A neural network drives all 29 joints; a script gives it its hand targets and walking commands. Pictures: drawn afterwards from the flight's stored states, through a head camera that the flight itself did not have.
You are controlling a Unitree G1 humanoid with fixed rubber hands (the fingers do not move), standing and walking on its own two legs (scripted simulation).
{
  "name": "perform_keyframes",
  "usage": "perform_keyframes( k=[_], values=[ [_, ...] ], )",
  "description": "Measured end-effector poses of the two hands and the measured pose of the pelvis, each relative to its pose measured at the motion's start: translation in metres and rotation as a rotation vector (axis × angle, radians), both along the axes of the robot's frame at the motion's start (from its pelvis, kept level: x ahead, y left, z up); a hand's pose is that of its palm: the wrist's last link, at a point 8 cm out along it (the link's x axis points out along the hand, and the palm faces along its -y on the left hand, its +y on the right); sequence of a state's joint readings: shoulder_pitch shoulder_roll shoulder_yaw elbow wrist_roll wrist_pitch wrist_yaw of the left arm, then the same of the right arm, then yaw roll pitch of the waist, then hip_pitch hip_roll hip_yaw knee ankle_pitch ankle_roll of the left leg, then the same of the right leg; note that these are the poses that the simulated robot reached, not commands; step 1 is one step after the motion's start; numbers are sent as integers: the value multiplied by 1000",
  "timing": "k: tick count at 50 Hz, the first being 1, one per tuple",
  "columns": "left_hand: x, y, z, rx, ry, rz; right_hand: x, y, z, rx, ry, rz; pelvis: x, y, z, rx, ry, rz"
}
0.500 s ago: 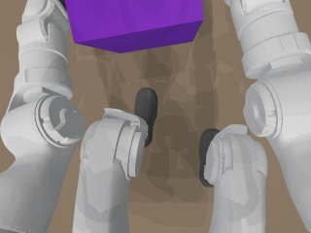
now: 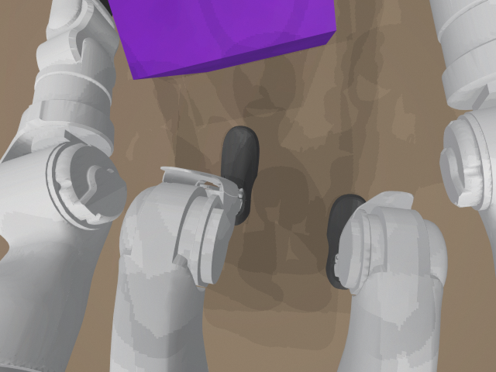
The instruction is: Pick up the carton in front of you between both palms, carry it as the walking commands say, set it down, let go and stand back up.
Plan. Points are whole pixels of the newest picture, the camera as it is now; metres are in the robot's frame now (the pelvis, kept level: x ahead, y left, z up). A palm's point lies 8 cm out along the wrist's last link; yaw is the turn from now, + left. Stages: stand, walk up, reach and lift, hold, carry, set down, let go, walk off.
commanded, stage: set down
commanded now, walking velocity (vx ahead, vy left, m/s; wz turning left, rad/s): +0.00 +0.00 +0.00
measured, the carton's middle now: out of the picture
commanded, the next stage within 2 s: let go in 1.12 s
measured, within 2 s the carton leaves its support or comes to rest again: neither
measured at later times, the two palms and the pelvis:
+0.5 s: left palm out of the picture +0.50 +0.30 -0.06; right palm out of the picture +0.64 -0.05 -0.05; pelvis +0.00 +0.01 +0.06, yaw +0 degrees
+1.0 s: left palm out of the picture +0.50 +0.30 +0.09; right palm out of the picture +0.65 -0.06 +0.09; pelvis +0.03 +0.01 +0.18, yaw -1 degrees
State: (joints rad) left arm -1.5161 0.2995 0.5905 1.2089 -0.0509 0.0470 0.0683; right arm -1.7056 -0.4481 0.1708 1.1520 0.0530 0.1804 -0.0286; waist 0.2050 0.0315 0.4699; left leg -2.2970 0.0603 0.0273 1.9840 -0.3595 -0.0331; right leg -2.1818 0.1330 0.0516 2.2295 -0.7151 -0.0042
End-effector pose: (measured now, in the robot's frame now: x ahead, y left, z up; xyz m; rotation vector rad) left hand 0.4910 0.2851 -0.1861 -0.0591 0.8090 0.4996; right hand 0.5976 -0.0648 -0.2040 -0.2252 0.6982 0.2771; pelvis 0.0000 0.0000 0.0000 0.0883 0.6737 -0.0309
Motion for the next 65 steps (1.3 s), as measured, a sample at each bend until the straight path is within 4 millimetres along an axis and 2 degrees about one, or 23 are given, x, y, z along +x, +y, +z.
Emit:
perform_keyframes(
  k=[3, 7, 11, 16, 26, 35, 42, 55, 61, 65],
  values=[
    [1, 3, 0, 3, -10, 4, 8, -8, 7, -5, -18, -11, 0, 2, 1, -4, 10, -7],
    [7, 8, 10, 19, -52, 0, 20, -2, 26, 7, -55, -9, -1, 6, 3, -10, 23, -8],
    [14, 9, 29, 24, -109, 3, 30, 8, 50, 10, -93, -5, -2, 8, 8, -16, 32, 3],
    [17, 8, 63, 11, -166, 16, 36, 14, 88, -19, -113, -7, -3, 9, 22, -33, 38, 29],
    [11, 13, 131, 1, -170, 31, 44, 10, 160, -27, -59, -32, 2, 7, 64, -61, 79, 53],
    [14, 8, 180, 15, -172, 20, 46, -1, 205, -20, -65, -31, 12, 10, 102, -66, 135, 50],
    [10, 12, 223, 27, -169, 21, 46, -2, 243, -19, -68, -15, 21, 11, 139, -61, 168, 46],
    [3, 16, 305, 16, -178, 26, 48, -1, 329, -22, -53, -10, 34, 12, 212, -70, 155, 41],
    [0, 10, 333, 22, -167, -8, 42, -6, 358, -18, -41, -30, 39, 14, 241, -76, 134, 37],
    [-10, 2, 346, 31, -145, -81, 24, -15, 370, -25, -45, -71, 45, 17, 260, -85, 117, 33]
  ],
)
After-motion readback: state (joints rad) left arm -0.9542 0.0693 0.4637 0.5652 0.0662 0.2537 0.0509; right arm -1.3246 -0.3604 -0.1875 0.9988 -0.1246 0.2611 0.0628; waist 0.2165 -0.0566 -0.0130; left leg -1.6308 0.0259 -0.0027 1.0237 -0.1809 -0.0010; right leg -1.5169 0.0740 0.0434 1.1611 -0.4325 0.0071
